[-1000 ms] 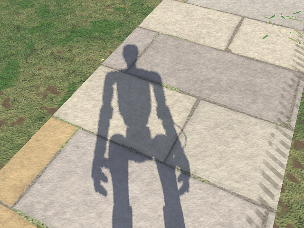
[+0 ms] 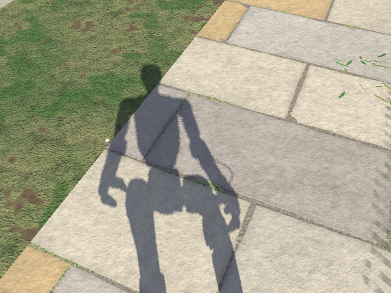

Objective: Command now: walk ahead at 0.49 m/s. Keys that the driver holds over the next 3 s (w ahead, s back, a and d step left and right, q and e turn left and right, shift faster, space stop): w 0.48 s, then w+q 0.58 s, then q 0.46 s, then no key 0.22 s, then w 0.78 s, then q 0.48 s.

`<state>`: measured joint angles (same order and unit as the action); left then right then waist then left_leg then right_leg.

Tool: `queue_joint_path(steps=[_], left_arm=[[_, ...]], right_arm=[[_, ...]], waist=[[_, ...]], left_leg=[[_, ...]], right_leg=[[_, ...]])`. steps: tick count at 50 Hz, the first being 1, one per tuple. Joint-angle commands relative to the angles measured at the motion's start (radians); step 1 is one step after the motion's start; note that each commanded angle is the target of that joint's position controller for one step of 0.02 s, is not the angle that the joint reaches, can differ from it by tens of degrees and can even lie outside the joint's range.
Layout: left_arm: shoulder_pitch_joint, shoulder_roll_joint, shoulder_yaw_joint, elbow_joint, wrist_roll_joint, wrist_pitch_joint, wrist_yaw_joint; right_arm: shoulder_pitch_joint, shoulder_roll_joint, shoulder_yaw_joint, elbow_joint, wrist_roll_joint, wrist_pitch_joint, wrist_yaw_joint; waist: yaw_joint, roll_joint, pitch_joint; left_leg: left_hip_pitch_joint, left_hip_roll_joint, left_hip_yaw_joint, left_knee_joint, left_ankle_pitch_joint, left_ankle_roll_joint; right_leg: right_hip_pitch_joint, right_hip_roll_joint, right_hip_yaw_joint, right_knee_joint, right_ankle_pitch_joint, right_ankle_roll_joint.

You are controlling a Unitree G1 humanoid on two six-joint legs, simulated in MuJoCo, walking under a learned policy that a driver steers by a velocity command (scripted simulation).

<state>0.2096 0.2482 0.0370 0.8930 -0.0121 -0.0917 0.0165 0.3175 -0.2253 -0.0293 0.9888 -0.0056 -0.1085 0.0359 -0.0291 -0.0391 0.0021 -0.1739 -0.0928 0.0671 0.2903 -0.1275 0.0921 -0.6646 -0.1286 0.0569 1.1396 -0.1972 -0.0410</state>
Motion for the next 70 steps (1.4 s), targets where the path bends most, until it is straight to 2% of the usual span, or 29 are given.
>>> queue_joint_path(steps=[1, 10, 12, 14, 15, 16, 17, 18, 20, 22, 25, 32, 38, 41, 43, 44, 45, 46, 47, 48, 50, 54, 57, 63, 66, 67, 68, 69, 70], left_arm=[[0.034, 0.047, 0.014, -0.042, 0.013, 0.003, 0.007], [-0.251, 0.043, 0.003, -0.135, -0.010, -0.018, -0.037], [-0.227, 0.065, 0.010, -0.140, -0.010, -0.027, -0.047], [-0.044, 0.119, 0.041, -0.091, -0.008, -0.034, -0.046], [0.161, 0.192, 0.068, -0.039, -0.001, -0.036, -0.038], [0.295, 0.308, 0.097, -0.013, 0.015, -0.027, -0.036], [0.310, 0.229, 0.075, -0.008, 0.012, -0.026, -0.040], [0.216, 0.166, 0.054, -0.024, 0.007, -0.028, -0.039], [0.048, 0.098, 0.030, -0.060, 0.008, -0.024, -0.044], [0.017, 0.065, 0.020, -0.050, 0.018, -0.028, -0.053], [0.068, 0.102, 0.031, -0.014, 0.020, -0.034, -0.045], [0.133, 0.125, 0.035, 0.027, 0.023, -0.028, -0.010], [0.189, 0.135, 0.043, 0.066, 0.010, -0.001, 0.002], [0.144, 0.175, 0.054, 0.045, 0.007, 0.019, 0.013], [0.110, 0.190, 0.055, 0.024, 0.006, 0.034, 0.021], [0.115, 0.176, 0.046, -0.005, 0.015, 0.025, 0.022], [0.226, 0.011, -0.005, -0.041, 0.038, -0.011, -0.006], [0.122, 0.102, 0.013, -0.055, -0.002, -0.058, -0.022], [0.025, 0.140, 0.024, -0.092, -0.032, -0.079, -0.027], [-0.006, 0.136, 0.022, -0.101, -0.021, -0.085, -0.020], [0.004, 0.141, 0.040, -0.103, 0.012, -0.064, -0.009], [-0.033, 0.103, 0.040, -0.145, 0.030, -0.023, 0.002], [-0.136, 0.070, 0.030, -0.184, 0.036, -0.021, 0.004], [-0.232, 0.110, 0.039, -0.243, 0.018, -0.015, -0.013], [-0.105, 0.154, 0.055, -0.222, 0.035, -0.036, -0.013], [-0.008, 0.209, 0.065, -0.220, 0.058, -0.036, -0.003], [0.018, 0.225, 0.062, -0.224, 0.073, -0.020, 0.000], [0.003, 0.190, 0.064, -0.230, 0.032, -0.002, -0.003], [-0.045, 0.120, 0.046, -0.261, 0.024, 0.012, 0.003]], right_arm=[[-0.040, -0.132, -0.021, -0.054, 0.001, -0.018, -0.020], [0.115, -0.170, -0.032, -0.004, 0.027, 0.016, -0.038], [0.106, -0.182, -0.038, -0.002, 0.027, 0.027, -0.041], [0.067, -0.177, -0.034, -0.012, 0.022, 0.038, -0.041], [0.058, -0.138, -0.017, -0.033, 0.008, 0.038, -0.040], [0.162, -0.021, 0.018, -0.051, 0.004, 0.016, -0.030], [0.163, -0.058, 0.013, -0.035, 0.020, -0.012, -0.025], [0.069, -0.155, -0.012, -0.062, 0.047, -0.027, -0.021], [-0.033, -0.149, -0.019, -0.085, 0.035, -0.022, -0.031], [-0.004, -0.110, -0.024, -0.077, 0.023, 0.007, -0.037], [-0.013, -0.086, -0.026, -0.083, 0.020, 0.030, -0.041], [-0.229, -0.066, -0.026, -0.155, 0.026, 0.030, -0.024], [-0.361, -0.052, -0.017, -0.236, 0.027, 0.029, 0.013], [-0.319, -0.084, -0.034, -0.261, 0.027, 0.029, 0.030], [-0.074, -0.162, -0.081, -0.209, 0.030, 0.033, 0.026], [0.094, -0.259, -0.117, -0.179, 0.026, 0.040, 0.005], [0.094, -0.336, -0.125, -0.185, 0.029, 0.036, 0.001], [0.135, -0.256, -0.104, -0.189, 0.022, 0.033, -0.004], [0.088, -0.207, -0.092, -0.193, 0.018, 0.028, -0.008], [0.005, -0.176, -0.082, -0.216, 0.023, 0.025, -0.007], [-0.097, -0.126, -0.064, -0.254, 0.010, 0.025, -0.008], [-0.077, -0.179, -0.076, -0.263, 0.016, 0.024, -0.030], [-0.036, -0.198, -0.084, -0.259, 0.021, 0.045, -0.050], [0.011, -0.183, -0.085, -0.264, 0.031, 0.089, -0.075], [-0.071, -0.158, -0.078, -0.315, 0.027, 0.094, -0.082], [-0.074, -0.104, -0.059, -0.349, 0.010, 0.090, -0.079], [0.154, -0.058, -0.045, -0.339, 0.017, 0.084, -0.072], [0.219, -0.180, -0.061, -0.314, 0.025, 0.089, -0.062], [0.108, -0.243, -0.082, -0.314, 0.032, 0.109, -0.065]], waist=[[0.046, 0.076, 0.055], [-0.049, 0.090, 0.082], [-0.022, 0.104, 0.067], [0.082, 0.107, -0.035], [0.159, 0.054, -0.181], [0.142, -0.197, -0.328], [0.148, -0.221, -0.393], [0.130, -0.150, -0.241], [0.071, -0.020, -0.088], [0.019, -0.045, -0.043], [0.002, -0.026, -0.011], [0.064, -0.019, 0.050], [0.100, -0.003, 0.100], [0.050, -0.045, 0.040], [-0.082, -0.046, -0.103], [-0.143, 0.068, -0.207], [-0.022, 0.303, -0.316], [-0.092, 0.210, -0.378], [-0.093, 0.173, -0.236], [-0.049, 0.062, -0.157], [0.032, 0.031, -0.086], [0.053, 0.062, -0.021], [0.022, 0.093, -0.018], [-0.008, 0.152, -0.068], [0.069, 0.152, -0.123], [0.094, 0.038, -0.253], [0.002, -0.231, -0.391], [-0.005, -0.213, -0.435], [0.035, -0.104, -0.311]], left_leg=[[-0.107, 0.278, -0.206, -0.206, 0.073, 0.171], [0.147, 0.327, -0.179, -0.118, 0.062, 0.113], [0.191, 0.351, -0.192, -0.063, 0.115, 0.097], [0.173, 0.296, -0.142, 0.153, 0.399, 0.061], [0.029, 0.235, -0.085, 0.425, 0.365, 0.025], [-0.397, 0.065, -0.012, 0.838, -0.019, -0.056], [-0.544, 0.043, -0.167, 1.002, -0.419, -0.046], [-0.629, 0.107, -0.186, 1.062, -0.362, -0.023], [-0.569, 0.199, -0.139, 0.964, -0.191, -0.022], [-0.460, 0.234, -0.135, 0.875, -0.114, -0.032], [-0.494, 0.237, -0.124, 0.802, -0.033, -0.053], [-0.548, 0.191, -0.125, 0.457, 0.252, -0.050], [-0.610, 0.172, -0.072, 0.334, 0.157, -0.014], [-0.457, 0.102, 0.023, 0.328, 0.004, 0.029], [-0.108, 0.017, 0.055, 0.270, 0.014, 0.084], [0.210, 0.157, -0.189, 0.235, 0.024, 0.151], [0.556, 0.408, -0.758, 0.140, -0.112, 0.345], [0.597, 0.424, -0.880, 0.024, -0.162, 0.335], [0.500, 0.389, -0.723, 0.016, -0.084, 0.280], [0.337, 0.347, -0.596, 0.008, 0.011, 0.244], [0.090, 0.285, -0.464, -0.038, 0.164, 0.218], [-0.077, 0.233, -0.352, -0.076, 0.342, 0.215], [-0.131, 0.152, -0.252, -0.002, 0.522, 0.143], [-0.014, 0.169, -0.402, 0.142, 0.338, 0.066], [0.012, 0.119, -0.444, 0.344, 0.301, 0.016], [-0.120, 0.049, -0.369, 0.592, 0.069, -0.030], [-0.377, -0.094, -0.293, 0.855, -0.641, -0.086], [-0.444, 0.009, -0.284, 1.005, -0.589, -0.111], [-0.491, 0.046, -0.246, 1.063, -0.495, -0.144]], right_leg=[[-0.021, -0.042, 0.001, -0.140, 0.162, 0.027], [0.007, 0.033, -0.043, -0.583, 0.216, 0.016], [0.065, 0.050, -0.052, -0.624, 0.135, -0.012], [0.324, 0.109, -0.100, -0.666, 0.099, -0.054], [0.620, 0.021, -0.003, -0.637, 0.124, -0.110], [1.030, -0.230, 0.432, -0.696, 0.016, -0.267], [1.075, -0.283, 0.690, -0.834, -0.066, -0.303], [0.951, -0.250, 0.549, -0.842, -0.069, -0.244], [0.668, -0.165, 0.298, -0.898, 0.077, -0.192], [0.527, -0.102, 0.181, -0.963, 0.143, -0.170], [0.506, -0.090, 0.088, -1.000, 0.282, -0.186], [0.575, -0.082, -0.082, -1.046, 0.275, -0.132], [0.780, -0.149, -0.155, -0.969, 0.376, -0.109], [0.806, -0.154, -0.205, -0.804, 0.793, -0.078], [0.717, -0.103, -0.248, -0.462, 0.961, -0.036], [0.460, -0.052, -0.254, -0.140, 0.655, 0.006], [0.007, 0.173, -0.143, 0.208, -0.323, 0.061], [-0.108, 0.161, 0.051, 0.304, -0.364, 0.031], [-0.181, 0.109, 0.050, 0.282, -0.274, 0.006], [-0.139, 0.062, 0.041, 0.195, -0.183, -0.001], [0.007, 0.013, 0.037, 0.069, -0.122, 0.018], [0.046, 0.026, -0.007, -0.140, -0.032, 0.081], [0.119, 0.098, -0.039, -0.386, 0.150, 0.096], [0.198, 0.175, 0.012, -0.639, 0.232, 0.077], [0.376, 0.126, 0.024, -0.778, 0.341, 0.019], [0.641, -0.060, 0.163, -0.714, 0.661, -0.052], [0.939, -0.335, 0.475, -0.661, 0.989, -0.264], [0.902, -0.388, 0.596, -0.691, 0.696, -0.305], [0.802, -0.300, 0.455, -0.719, 0.506, -0.258]])
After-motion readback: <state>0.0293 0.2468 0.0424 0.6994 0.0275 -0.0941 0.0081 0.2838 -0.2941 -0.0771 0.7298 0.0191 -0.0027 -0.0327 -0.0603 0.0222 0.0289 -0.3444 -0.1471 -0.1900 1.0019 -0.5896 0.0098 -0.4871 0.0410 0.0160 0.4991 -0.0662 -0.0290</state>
